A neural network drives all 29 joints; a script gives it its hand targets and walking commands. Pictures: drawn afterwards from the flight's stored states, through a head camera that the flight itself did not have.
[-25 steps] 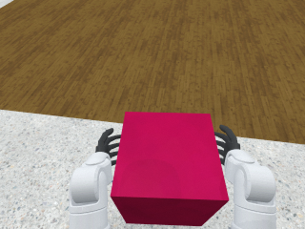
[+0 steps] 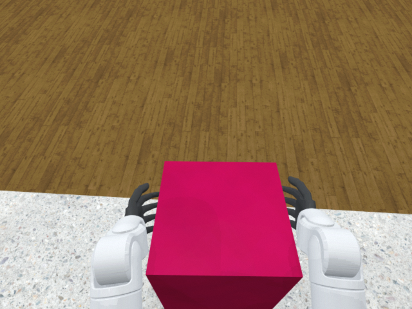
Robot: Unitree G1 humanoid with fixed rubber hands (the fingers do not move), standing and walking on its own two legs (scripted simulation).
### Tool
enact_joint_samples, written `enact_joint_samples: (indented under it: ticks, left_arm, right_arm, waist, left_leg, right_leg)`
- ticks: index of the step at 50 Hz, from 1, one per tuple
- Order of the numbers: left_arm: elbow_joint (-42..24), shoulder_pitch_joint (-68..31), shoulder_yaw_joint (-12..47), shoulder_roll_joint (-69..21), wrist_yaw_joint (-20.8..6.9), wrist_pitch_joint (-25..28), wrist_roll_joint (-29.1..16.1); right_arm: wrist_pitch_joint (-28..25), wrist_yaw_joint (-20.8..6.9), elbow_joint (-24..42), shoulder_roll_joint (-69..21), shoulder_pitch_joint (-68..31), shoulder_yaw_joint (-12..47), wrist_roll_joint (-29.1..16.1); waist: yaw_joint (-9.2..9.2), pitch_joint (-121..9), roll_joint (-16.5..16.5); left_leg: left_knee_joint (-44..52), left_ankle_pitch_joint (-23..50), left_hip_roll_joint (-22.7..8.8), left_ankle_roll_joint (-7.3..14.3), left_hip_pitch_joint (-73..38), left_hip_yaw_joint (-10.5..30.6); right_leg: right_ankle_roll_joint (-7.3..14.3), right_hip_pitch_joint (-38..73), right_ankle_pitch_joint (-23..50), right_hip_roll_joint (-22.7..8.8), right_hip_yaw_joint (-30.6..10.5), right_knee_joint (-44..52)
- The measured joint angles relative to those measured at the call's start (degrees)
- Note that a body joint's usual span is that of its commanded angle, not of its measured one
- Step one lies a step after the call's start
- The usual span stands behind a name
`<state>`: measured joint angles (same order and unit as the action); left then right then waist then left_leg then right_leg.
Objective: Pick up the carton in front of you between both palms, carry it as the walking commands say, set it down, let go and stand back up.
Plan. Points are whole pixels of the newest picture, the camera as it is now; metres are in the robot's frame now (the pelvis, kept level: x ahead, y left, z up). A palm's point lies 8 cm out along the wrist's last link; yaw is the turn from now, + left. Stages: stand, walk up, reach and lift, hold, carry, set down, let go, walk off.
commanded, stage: carry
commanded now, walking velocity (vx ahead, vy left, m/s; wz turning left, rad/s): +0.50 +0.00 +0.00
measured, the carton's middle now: (218, 241) +0.25 -0.01 -0.02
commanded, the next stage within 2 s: none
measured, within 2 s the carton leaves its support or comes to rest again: neither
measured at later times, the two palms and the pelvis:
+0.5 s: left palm (153, 103) +0.58 +0.14 +0.08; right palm (266, 91) +0.61 -0.16 +0.07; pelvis +0.32 -0.04 +0.00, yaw +5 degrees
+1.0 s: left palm (146, 36) +0.79 +0.16 +0.15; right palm (249, 29) +0.81 -0.14 +0.15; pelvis +0.46 +0.00 -0.01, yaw +2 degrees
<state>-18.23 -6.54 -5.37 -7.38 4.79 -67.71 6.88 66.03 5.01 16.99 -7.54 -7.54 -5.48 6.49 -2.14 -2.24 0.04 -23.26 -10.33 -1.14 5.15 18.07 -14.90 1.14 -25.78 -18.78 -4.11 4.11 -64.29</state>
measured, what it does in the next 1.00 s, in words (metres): walks ahead: right foot, then left foot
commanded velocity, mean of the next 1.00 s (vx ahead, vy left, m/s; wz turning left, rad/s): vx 0.09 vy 0.00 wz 0.00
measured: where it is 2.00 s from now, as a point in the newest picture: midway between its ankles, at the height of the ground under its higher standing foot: (211, 267)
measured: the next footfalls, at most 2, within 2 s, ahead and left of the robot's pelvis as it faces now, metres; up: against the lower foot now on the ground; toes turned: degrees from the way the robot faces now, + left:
right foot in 0.32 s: +0.42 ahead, -0.12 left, +0.00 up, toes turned +0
left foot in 0.64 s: +0.48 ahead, +0.10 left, +0.00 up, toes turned -16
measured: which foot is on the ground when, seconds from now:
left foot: down 0.00-0.34, up 0.36-0.62, down 0.64-1.00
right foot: up 0.00-0.30, down 0.32-1.00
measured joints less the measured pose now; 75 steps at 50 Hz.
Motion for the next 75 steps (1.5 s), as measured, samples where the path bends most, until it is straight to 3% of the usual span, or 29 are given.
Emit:
enact_joint_samples:
  ticks: [7, 13, 15, 16, 17, 19, 21, 23, 28, 32, 35, 40, 50, 56, 60, 66, 75]
  left_arm:
    - [-2.4, 2.27, 1.86, 0.08, -0.03, 1.49, 0.47]
    - [-6.54, 1.48, 1.04, 0.08, 0.53, -0.69, -0.45]
    - [-6.63, 0.14, 0.61, 0.02, 0.55, -1.59, -0.65]
    - [-5.98, -0.69, 0.64, -0.07, 0.56, -1.78, -0.67]
    - [-4.6, -1.76, 0.72, -0.17, 0.58, -1.65, -0.52]
    - [-2.29, -3.67, 0.27, -0.41, 0.59, -1.81, -0.41]
    - [-1.6, -4.04, -0.29, -0.51, 0.57, -1.96, -0.55]
    - [-1.94, -3.58, -0.61, -0.47, 0.54, -1.73, -0.74]
    - [-3.81, -2.99, -1.07, -0.36, 0.29, -0.33, -1.19]
    - [-5.57, -3.07, -0.73, -0.36, 0.25, -0.59, -1.32]
    - [-6.34, -4.41, -1.55, -0.49, 0.33, -2.23, -1.37]
    - [-5.15, -11.31, -2.73, 1.19, 1.12, -5.88, -1.64]
    - [13.7, -30.8, -4.91, 7.68, 2.24, -10.02, -4.03]
    - [24.94, -35.91, -6.85, 7.95, 2.25, -7.44, -3.45]
    - [28.81, -36.43, -7.53, 7.64, 2.22, -4.71, -2.94]
    - [27.58, -34.76, -7.86, 6.99, 2.24, -1.86, -2.64]
    - [18.47, -31.92, -8.21, 5.7, 2.43, -1.43, -2.68]
  right_arm:
    - [-1.07, -0.07, 2.46, 0.17, 1.8, 0.21, -0.9]
    - [0.97, -0.13, 5.53, 0.06, 0.19, 0.74, -0.76]
    - [1.9, -0.14, 6.16, -0.02, -0.63, 0.42, -0.44]
    - [2.28, -0.15, 6.19, 0.1, -1.11, -0.07, -0.36]
    - [2.67, -0.16, 5.65, 0.15, -1.96, -0.99, -0.38]
    - [3.26, -0.17, 4.47, -0.07, -3.28, -2.42, -0.17]
    - [3.36, -0.2, 3.92, -0.44, -3.53, -2.68, 0.19]
    - [3.12, -0.21, 3.73, -0.37, -3.54, -2.08, 0.37]
    - [1.72, -0.19, 4.92, -0.41, -3.55, -0.96, 0.55]
    - [2.31, 0.1, 7.37, -0.37, -3.32, -0.74, 0.32]
    - [3.29, 0.38, 7.7, -0.52, -4.29, -1.04, -0.03]
    - [5.7, 0.57, 5.37, -0.26, -11.35, -3.57, -0.46]
    - [9.99, 2.29, -11.86, 6.15, -29.4, -6.0, -2.36]
    - [7.86, 2.28, -23.21, 7.56, -34.9, -8.05, -2.36]
    - [5.13, 2.23, -27.79, 7.97, -35.99, -8.57, -2.44]
    - [2.03, 2.28, -27.9, 7.71, -35.3, -8.31, -2.71]
    - [1.42, 2.6, -19.57, 6.22, -33.09, -8.21, -3.16]
  waist:
    - [0.42, -2.67, -0.74]
    - [1.6, -3.62, -0.68]
    - [1.83, -3.2, -0.75]
    - [2.12, -3.03, -1.18]
    - [2.61, -2.49, -2.39]
    - [3.13, -0.69, -2.69]
    - [3.16, 1.02, -2.22]
    - [3.21, 2.11, -1.79]
    - [3.07, 2.62, -1.57]
    - [2.48, 1.32, -2.53]
    - [2.34, -0.54, -0.12]
    - [2.43, -2.95, 1.68]
    - [2.73, -1.9, 0.65]
    - [2.48, -0.19, 0.12]
    - [2.14, 1.21, -0.03]
    - [1.68, 3.27, -0.02]
    - [1.69, 4.55, 0.1]
  left_leg:
    - [8.3, -3.75, -0.43, -2.09, -12.08, 1.83]
    - [8.74, -11.52, -0.85, -5.24, -21.96, 2.76]
    - [3.28, -16.2, -1.88, -6.47, -23.4, 2.83]
    - [-2.56, -18.76, -3.03, -6.9, -22.41, 2.83]
    - [-11.56, -18.44, -4.62, -6.96, -19.1, 4.13]
    - [-30.34, -18.93, -3.55, -6.94, -9.82, 9.25]
    - [-39.08, -18.1, -2.05, -6.02, -2.19, 11.19]
    - [-35.39, -16.01, -1.99, -5.44, 2.26, 10.87]
    - [-15.1, -10.76, -2.2, -5.84, 5.93, 9.5]
    - [-2.52, 4.46, -3.53, -6.27, 3.22, 6.78]
    - [-4.18, 0.6, -2.96, -4.89, 1.0, 5.41]
    - [-6.94, -3.94, -2.46, -4.63, -0.06, 4.41]
    - [-10.42, -7.23, -2.69, -4.47, 0.99, 4.41]
    - [-10.22, -6.38, -2.71, -4.59, 1.27, 4.65]
    - [-9.54, -5.78, -2.69, -4.65, 1.18, 4.76]
    - [-8.93, -5.24, -2.73, -4.68, 1.57, 4.9]
    - [-9.07, -5.08, -2.99, -4.74, 2.64, 5.11]
  right_leg:
    - [-1.06, -7.99, 8.38, -1.18, 3.09, 21.55]
    - [-0.27, -6.83, 16.25, -0.27, 7.34, 33.16]
    - [-0.04, -3.32, 18.72, 1.01, 9.45, 37.13]
    - [1.59, -1.8, 18.0, 1.59, 10.18, 37.17]
    - [3.34, -2.01, 15.04, 2.15, 10.88, 34.48]
    - [4.96, -1.37, 10.88, 1.9, 11.23, 32.51]
    - [3.75, 1.22, 11.28, 1.55, 11.1, 35.41]
    - [3.89, 4.17, 11.37, 1.62, 10.89, 39.25]
    - [3.21, 9.09, 10.1, 1.76, 10.03, 43.28]
    - [1.86, 11.8, 5.11, 2.57, 9.82, 39.7]
    - [0.53, 13.3, 2.13, 1.34, 8.87, 36.43]
    - [-0.51, 14.42, -2.54, 0.33, 7.73, 34.4]
    - [-1.68, 13.15, -3.8, 0.15, 6.11, 31.25]
    - [-1.63, 12.83, -2.87, 0.32, 5.64, 31.47]
    - [-1.5, 12.7, -2.29, 0.39, 5.57, 31.75]
    - [-1.23, 12.19, -2.04, 0.53, 5.44, 32.12]
    - [-0.76, 10.98, -2.21, 0.78, 5.27, 31.69]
